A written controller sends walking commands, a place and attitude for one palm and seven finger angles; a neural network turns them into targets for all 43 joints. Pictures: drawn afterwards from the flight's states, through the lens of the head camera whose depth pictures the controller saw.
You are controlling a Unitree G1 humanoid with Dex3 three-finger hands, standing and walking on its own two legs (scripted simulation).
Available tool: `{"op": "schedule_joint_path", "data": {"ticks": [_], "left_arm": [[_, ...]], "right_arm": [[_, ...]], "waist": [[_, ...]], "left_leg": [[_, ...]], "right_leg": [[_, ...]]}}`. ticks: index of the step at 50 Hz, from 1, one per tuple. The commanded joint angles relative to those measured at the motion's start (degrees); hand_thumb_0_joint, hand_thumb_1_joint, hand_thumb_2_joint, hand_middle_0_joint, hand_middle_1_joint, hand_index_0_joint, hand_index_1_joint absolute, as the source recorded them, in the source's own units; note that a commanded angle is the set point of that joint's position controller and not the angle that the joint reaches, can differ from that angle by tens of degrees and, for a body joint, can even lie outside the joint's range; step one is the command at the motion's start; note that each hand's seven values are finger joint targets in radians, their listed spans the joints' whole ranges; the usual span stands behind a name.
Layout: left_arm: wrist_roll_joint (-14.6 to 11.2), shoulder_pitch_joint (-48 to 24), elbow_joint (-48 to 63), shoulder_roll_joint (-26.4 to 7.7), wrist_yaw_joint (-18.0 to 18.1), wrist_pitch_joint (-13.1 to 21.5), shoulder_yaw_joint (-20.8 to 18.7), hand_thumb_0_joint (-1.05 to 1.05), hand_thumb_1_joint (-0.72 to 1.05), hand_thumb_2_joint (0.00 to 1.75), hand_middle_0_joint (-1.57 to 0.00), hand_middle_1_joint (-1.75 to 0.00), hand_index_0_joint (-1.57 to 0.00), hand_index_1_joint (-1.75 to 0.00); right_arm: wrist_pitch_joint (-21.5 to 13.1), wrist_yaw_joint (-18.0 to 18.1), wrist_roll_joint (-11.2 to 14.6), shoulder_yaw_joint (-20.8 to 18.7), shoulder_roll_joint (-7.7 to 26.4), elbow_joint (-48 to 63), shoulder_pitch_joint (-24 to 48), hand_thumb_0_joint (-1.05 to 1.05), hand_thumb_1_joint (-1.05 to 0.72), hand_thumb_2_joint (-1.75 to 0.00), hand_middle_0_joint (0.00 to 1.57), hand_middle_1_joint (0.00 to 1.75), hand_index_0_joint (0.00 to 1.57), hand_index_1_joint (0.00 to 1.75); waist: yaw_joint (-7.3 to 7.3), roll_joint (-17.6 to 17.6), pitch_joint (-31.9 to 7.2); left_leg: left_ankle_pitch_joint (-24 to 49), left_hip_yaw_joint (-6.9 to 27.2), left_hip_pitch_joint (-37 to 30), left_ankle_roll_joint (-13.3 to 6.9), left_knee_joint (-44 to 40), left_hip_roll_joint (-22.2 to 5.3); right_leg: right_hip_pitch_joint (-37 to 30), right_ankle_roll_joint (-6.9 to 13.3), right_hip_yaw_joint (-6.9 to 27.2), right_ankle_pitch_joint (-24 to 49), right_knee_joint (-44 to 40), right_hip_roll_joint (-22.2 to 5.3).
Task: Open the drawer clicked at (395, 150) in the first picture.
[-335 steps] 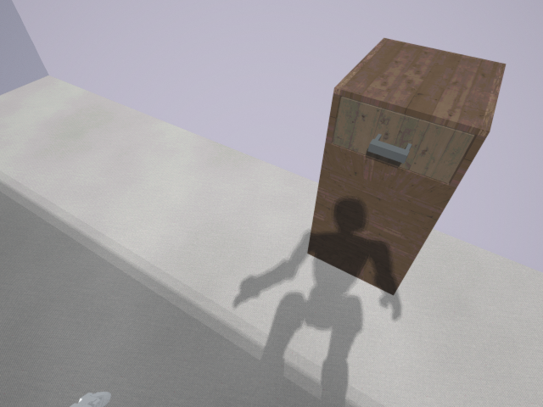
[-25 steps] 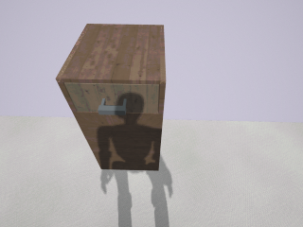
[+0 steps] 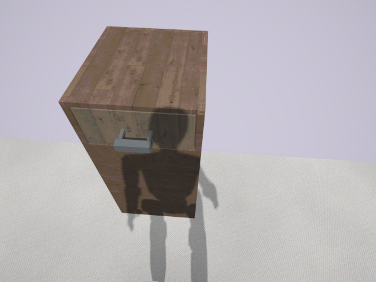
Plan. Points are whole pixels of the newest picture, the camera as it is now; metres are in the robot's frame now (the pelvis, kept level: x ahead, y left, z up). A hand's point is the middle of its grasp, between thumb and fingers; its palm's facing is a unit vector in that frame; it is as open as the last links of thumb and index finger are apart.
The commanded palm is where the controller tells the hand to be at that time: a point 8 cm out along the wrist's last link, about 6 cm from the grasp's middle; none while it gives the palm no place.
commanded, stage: come to a stop and stand still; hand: left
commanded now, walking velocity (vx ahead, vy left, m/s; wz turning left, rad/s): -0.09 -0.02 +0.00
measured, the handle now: (134, 139) +0.48 +0.21 -0.05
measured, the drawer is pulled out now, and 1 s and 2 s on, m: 0.00 0.00 0.00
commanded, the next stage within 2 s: look again from close up in 0.62 s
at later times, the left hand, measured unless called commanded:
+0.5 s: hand out of the picture +0.01 +0.16 -0.16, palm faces +0.05 -0.98 -0.21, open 7.4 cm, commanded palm none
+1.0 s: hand out of the picture -0.06 +0.13 -0.16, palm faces +0.07 -0.99 -0.16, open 7.4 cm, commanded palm none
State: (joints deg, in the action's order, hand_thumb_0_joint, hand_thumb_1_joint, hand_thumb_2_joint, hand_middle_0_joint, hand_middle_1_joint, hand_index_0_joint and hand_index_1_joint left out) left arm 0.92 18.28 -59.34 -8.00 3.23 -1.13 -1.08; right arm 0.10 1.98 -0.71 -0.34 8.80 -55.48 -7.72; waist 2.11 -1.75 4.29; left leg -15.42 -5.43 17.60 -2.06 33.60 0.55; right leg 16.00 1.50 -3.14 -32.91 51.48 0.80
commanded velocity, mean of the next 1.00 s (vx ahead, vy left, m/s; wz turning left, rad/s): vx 0.00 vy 0.00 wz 0.00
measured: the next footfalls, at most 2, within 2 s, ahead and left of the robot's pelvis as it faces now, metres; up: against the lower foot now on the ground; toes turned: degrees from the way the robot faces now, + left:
right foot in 0.16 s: +0.01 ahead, -0.13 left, +0.00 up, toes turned +0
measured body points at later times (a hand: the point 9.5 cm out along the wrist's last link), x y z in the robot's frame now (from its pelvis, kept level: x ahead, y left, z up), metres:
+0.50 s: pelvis -0.05 -0.02 +0.00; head -0.06 -0.01 +0.45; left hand +0.01 +0.21 -0.14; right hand -0.01 -0.25 -0.14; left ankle -0.01 +0.08 -0.73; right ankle -0.03 -0.13 -0.72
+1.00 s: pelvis -0.03 -0.02 +0.01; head -0.02 -0.02 +0.46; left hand -0.07 +0.18 -0.15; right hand -0.04 -0.23 -0.15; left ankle -0.01 +0.08 -0.73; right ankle -0.03 -0.13 -0.73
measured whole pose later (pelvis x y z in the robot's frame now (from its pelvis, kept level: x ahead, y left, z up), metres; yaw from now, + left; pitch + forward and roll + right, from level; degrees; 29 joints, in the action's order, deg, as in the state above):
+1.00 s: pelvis -0.03 -0.02 +0.01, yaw +2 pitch +0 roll +0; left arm 1.0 20.7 -63.6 -7.0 1.9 1.1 1.4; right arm -0.5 0.7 -0.7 1.3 7.1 -63.5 -19.2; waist 0.4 -0.3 0.1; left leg -12.4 -3.1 14.2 -1.6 26.6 0.5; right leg 11.5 1.4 -3.0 -15.8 27.4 0.0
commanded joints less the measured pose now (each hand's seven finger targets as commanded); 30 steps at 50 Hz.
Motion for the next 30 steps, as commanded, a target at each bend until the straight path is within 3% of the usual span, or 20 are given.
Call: {"op": "schedule_joint_path", "data": {"ticks": [1, 5, 6, 7, 8, 9, 10, 11, 13, 14, 16, 17, 18, 19, 20, 21, 23, 25, 27, 30], "left_arm": [[-0.05, 4.15, 3.53, -3.22, -0.24, -0.23, -1.63, 0.0, 0.9, 0.9, -0.2, -0.3, -0.2, -0.3], [0.38, 5.88, 3.11, -2.3, -1.02, -0.04, -1.39, 0.0, 0.9, 0.9, -0.2, -0.3, -0.2, -0.3], [-0.19, 9.29, 2.39, -5.52, 0.51, 1.86, -0.53, 0.0, 0.9, 0.9, -0.2, -0.3, -0.2, -0.3], [1.0, 3.74, 7.51, -10.21, 0.67, 2.71, -1.59, 0.0, 0.9, 0.9, -0.2, -0.3, -0.2, -0.3], [0.99, 3.66, 8.56, -10.37, 0.65, 3.88, -1.76, 0.0, 0.9, 0.9, -0.2, -0.3, -0.2, -0.3], [1.09, 2.18, 9.08, -12.38, 0.54, 4.49, -1.56, 0.0, 0.9, 0.9, -0.2, -0.3, -0.2, -0.3], [0.9, 1.1, 10.43, -13.05, 0.42, 4.35, -2.17, 0.0, 0.9, 0.9, -0.2, -0.3, -0.2, -0.3], [1.07, 0.94, 10.79, -13.68, 0.54, 4.26, -3.01, 0.0, 0.9, 0.9, -0.2, -0.3, -0.2, -0.3], [1.1, -2.03, 11.5, -11.33, 0.61, 3.55, -2.03, 0.0, 0.9, 0.9, -0.2, -0.3, -0.2, -0.3], [1.1, -3.63, 12.13, -11.19, 0.5, 2.87, -1.81, 0.0, 0.9, 0.9, -0.2, -0.3, -0.2, -0.3], [0.63, -5.58, 12.3, -11.23, 0.08, 1.69, -1.39, 0.0, 0.9, 0.9, -0.2, -0.3, -0.2, -0.3], [0.32, -4.65, 11.93, -10.05, -0.14, 1.1, -0.91, 0.0, 0.9, 0.9, -0.2, -0.3, -0.2, -0.3], [0.04, -3.26, 11.71, -8.57, -0.25, 0.49, -0.7, 0.0, 0.9, 0.9, -0.2, -0.3, -0.2, -0.3], [-0.14, -1.66, 11.52, -7.82, -0.34, 0.4, -0.62, 0.0, 0.9, 0.9, -0.2, -0.3, -0.2, -0.3], [0.02, -0.48, 11.1, -7.49, -0.53, 0.54, -0.39, 0.0, 0.9, 0.9, -0.2, -0.3, -0.2, -0.3], [0.2, -0.61, 9.78, -7.75, -0.74, 0.46, -0.46, 0.0, 0.9, 0.9, -0.2, -0.3, -0.2, -0.3], [0.27, 1.12, 8.07, -7.61, -1.28, 0.73, -0.26, 0.0, 0.9, 0.9, -0.2, -0.3, -0.2, -0.3], [0.18, 1.44, 6.96, -7.5, -1.55, 1.32, -0.13, 0.0, 0.9, 0.9, -0.2, -0.3, -0.2, -0.3], [0.06, 1.54, 6.45, -7.87, -1.66, 1.72, -0.17, 0.0, 0.9, 0.9, -0.2, -0.3, -0.2, -0.3], [0.1, 0.81, 5.75, -8.33, -1.64, 1.72, -0.25, 0.0, 0.9, 0.9, -0.2, -0.3, -0.2, -0.3]], "right_arm": [[0.52, 0.43, -0.8, -1.63, 7.94, 2.94, -1.61, 0.0, -0.9, -0.9, 0.2, 0.3, 0.2, 0.3], [0.97, -0.38, -0.78, -2.53, 9.19, 3.5, -2.22, 0.0, -0.9, -0.9, 0.2, 0.3, 0.2, 0.3], [-0.58, -0.08, 0.83, -3.9, 11.05, 5.37, 2.56, 0.0, -0.9, -0.9, 0.2, 0.3, 0.2, 0.3], [-0.45, -2.0, 0.69, -3.18, 4.75, 8.19, -3.21, 0.0, -0.9, -0.9, 0.2, 0.3, 0.2, 0.3], [-0.02, -2.29, -0.36, -3.16, 5.33, 8.31, -1.61, 0.0, -0.9, -0.9, 0.2, 0.3, 0.2, 0.3], [0.08, -2.35, 0.05, -3.28, 4.47, 7.67, -5.01, 0.0, -0.9, -0.9, 0.2, 0.3, 0.2, 0.3], [0.3, -2.66, -0.1, -3.2, 4.08, 8.16, -4.35, 0.0, -0.9, -0.9, 0.2, 0.3, 0.2, 0.3], [0.46, -2.7, 0.25, -2.95, 3.27, 8.81, -3.04, 0.0, -0.9, -0.9, 0.2, 0.3, 0.2, 0.3], [0.87, -1.89, 0.6, -2.93, 3.88, 9.42, -3.03, 0.0, -0.9, -0.9, 0.2, 0.3, 0.2, 0.3], [1.08, -1.71, 0.7, -2.76, 3.8, 8.7, -4.63, 0.0, -0.9, -0.9, 0.2, 0.3, 0.2, 0.3], [1.02, -1.84, 0.25, -2.27, 3.38, 5.65, -9.86, 0.0, -0.9, -0.9, 0.2, 0.3, 0.2, 0.3], [0.74, -1.92, -0.05, -2.17, 4.39, 4.55, -10.99, 0.0, -0.9, -0.9, 0.2, 0.3, 0.2, 0.3], [0.47, -1.85, -0.56, -2.26, 6.53, 4.63, -11.0, 0.0, -0.9, -0.9, 0.2, 0.3, 0.2, 0.3], [0.36, -1.7, -1.05, -2.2, 7.94, 5.13, -10.26, 0.0, -0.9, -0.9, 0.2, 0.3, 0.2, 0.3], [0.18, -1.61, -1.13, -2.3, 8.65, 5.24, -9.36, 0.0, -0.9, -0.9, 0.2, 0.3, 0.2, 0.3], [-0.08, -1.47, -0.98, -2.05, 8.82, 4.82, -7.94, 0.0, -0.9, -0.9, 0.2, 0.3, 0.2, 0.3], [-0.2, -1.27, -0.65, -1.59, 8.42, 4.84, -6.46, 0.0, -0.9, -0.9, 0.2, 0.3, 0.2, 0.3], [-0.38, -1.21, -0.6, -1.26, 7.35, 3.89, -7.53, 0.0, -0.9, -0.9, 0.2, 0.3, 0.2, 0.3], [-0.48, -1.25, -0.6, -1.16, 7.15, 2.86, -9.11, 0.0, -0.9, -0.9, 0.2, 0.3, 0.2, 0.3], [-0.05, -1.36, -0.7, -0.93, 6.43, 0.98, -11.63, 0.0, -0.9, -0.9, 0.2, 0.3, 0.2, 0.3]], "waist": [[-0.01, 9.69, -2.5], [0.51, 6.14, -6.43], [3.39, -6.34, -8.01], [-0.51, -22.87, -8.15], [-0.19, -9.79, -7.58], [-2.6, -2.5, -12.32], [-2.48, 6.12, -13.41], [-1.84, -5.8, -12.36], [-2.72, -13.04, -7.28], [-3.62, -11.12, -5.15], [-5.57, -3.85, -0.26], [-5.0, 1.19, 2.28], [-4.17, 8.92, 4.65], [-2.86, 11.48, 5.71], [-1.83, 12.37, 4.97], [-1.37, 15.1, 3.9], [-0.15, 9.8, 2.51], [-0.52, 3.71, 0.64], [-1.28, 2.63, -1.34], [-2.36, 1.29, 0.23]], "left_leg": [[36.22, 14.79, 1.25, -12.23, -12.4, -17.41], [15.94, 12.04, 3.14, -8.59, -12.08, -13.21], [23.6, 8.51, -4.76, -2.83, 5.44, -11.94], [-4.41, 3.39, 8.56, 0.5, 13.04, -0.9], [-11.29, 5.52, 10.67, 1.22, 20.54, -0.07], [-10.19, 7.08, 9.2, 1.76, 22.32, -0.25], [-10.89, 4.02, 9.43, 1.5, 20.76, 0.29], [-11.38, 4.25, 12.75, 1.07, 21.84, 0.11], [-10.73, 5.45, 9.19, 0.93, 18.32, -1.32], [-8.67, 4.8, 4.2, 1.16, 12.65, -1.25], [-0.75, 2.6, -6.86, 1.24, 1.05, -0.68], [-1.22, 4.9, -7.78, 0.69, -2.88, -1.67], [-5.98, 12.51, -3.24, -1.8, -8.86, -6.49], [-11.1, 18.13, 3.2, -4.38, -15.26, -11.0], [-15.71, 21.09, 8.09, -5.78, -18.93, -12.51], [-18.91, 21.73, 9.69, -5.53, -21.0, -11.54], [-19.34, 17.64, 10.88, -4.38, -19.77, -9.79], [-16.09, 14.13, 8.01, -2.78, -17.39, -7.37], [-13.9, 11.3, 4.3, -1.82, -15.16, -5.77], [-13.49, 10.38, 2.58, -1.39, -14.06, -4.96]], "right_leg": [[2.07, -0.42, 3.72, 0.39, 5.0, -3.65], [-4.27, -1.32, -0.75, 10.42, -8.07, -2.04], [-0.84, -2.39, 7.62, 24.23, -30.88, -6.24], [-6.14, -0.17, 21.44, 38.35, -31.69, -15.67], [-6.84, 3.3, 23.85, 56.93, -27.34, -19.02], [-10.73, 7.59, 18.11, 60.24, -24.22, -18.15], [-12.8, 8.13, 15.63, 63.99, -21.46, -16.2], [-14.28, 8.76, 15.96, 65.63, -20.28, -15.56], [-6.73, 9.51, 12.72, 57.81, -22.73, -15.87], [-1.11, 8.68, 10.82, 47.57, -23.97, -14.47], [10.77, 5.24, 8.13, 21.79, -25.08, -11.24], [13.96, 3.48, 7.34, 9.94, -24.08, -8.1], [14.85, 1.69, 5.81, 1.87, -22.15, -4.07], [9.65, 0.13, 2.52, 3.63, -19.97, -1.34], [4.42, -0.15, 1.19, 6.52, -18.47, -0.86], [0.95, 0.06, 1.23, 8.39, -17.77, -1.27], [-3.85, 0.51, 2.56, 11.82, -20.51, -1.92], [-4.61, 0.88, 4.52, 11.68, -25.89, -3.25], [-2.77, 1.31, 6.85, 6.5, -29.45, -4.89], [1.55, 1.53, 7.93, 0.14, -32.19, -5.63]]}}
